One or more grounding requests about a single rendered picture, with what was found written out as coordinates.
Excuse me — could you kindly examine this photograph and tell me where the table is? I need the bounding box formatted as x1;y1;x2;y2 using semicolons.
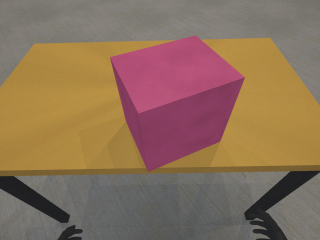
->
0;38;320;223

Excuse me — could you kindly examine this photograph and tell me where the carton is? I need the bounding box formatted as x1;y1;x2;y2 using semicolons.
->
110;35;245;172

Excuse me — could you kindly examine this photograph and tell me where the robot left hand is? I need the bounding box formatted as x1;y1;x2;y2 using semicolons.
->
57;225;83;240

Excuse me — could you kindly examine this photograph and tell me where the robot right hand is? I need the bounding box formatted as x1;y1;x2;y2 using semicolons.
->
249;208;288;240

